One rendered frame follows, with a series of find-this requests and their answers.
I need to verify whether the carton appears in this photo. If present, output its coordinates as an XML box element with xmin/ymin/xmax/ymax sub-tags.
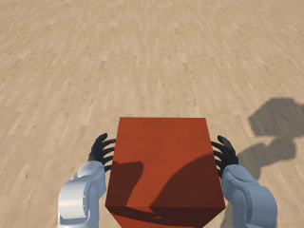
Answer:
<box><xmin>104</xmin><ymin>117</ymin><xmax>226</xmax><ymax>228</ymax></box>

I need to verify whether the right robot hand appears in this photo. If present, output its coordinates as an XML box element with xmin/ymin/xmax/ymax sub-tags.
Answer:
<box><xmin>211</xmin><ymin>135</ymin><xmax>238</xmax><ymax>179</ymax></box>

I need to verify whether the left robot forearm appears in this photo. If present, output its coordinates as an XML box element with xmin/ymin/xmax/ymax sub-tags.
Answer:
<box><xmin>57</xmin><ymin>161</ymin><xmax>106</xmax><ymax>228</ymax></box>

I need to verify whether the left robot hand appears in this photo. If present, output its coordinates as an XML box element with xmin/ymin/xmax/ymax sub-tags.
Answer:
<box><xmin>88</xmin><ymin>133</ymin><xmax>116</xmax><ymax>172</ymax></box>

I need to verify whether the right robot forearm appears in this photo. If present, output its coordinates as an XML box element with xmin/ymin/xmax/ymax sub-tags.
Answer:
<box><xmin>221</xmin><ymin>164</ymin><xmax>278</xmax><ymax>228</ymax></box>

